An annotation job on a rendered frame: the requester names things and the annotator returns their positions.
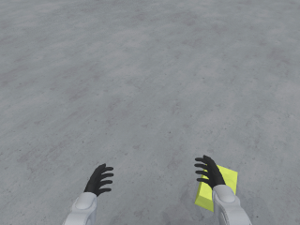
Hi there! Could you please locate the robot right forearm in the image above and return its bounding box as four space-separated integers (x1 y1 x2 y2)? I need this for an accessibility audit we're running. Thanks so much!
212 185 252 225

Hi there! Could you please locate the robot left hand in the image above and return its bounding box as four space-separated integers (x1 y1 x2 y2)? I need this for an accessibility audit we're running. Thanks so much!
83 163 114 197

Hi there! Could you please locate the robot right hand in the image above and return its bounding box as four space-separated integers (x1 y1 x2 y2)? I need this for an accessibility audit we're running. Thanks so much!
194 155 226 190

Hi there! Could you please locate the robot left forearm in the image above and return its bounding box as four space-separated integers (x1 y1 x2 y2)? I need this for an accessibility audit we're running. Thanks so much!
62 192 98 225

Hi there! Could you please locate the carton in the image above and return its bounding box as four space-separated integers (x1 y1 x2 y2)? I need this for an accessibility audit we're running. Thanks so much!
195 164 238 212

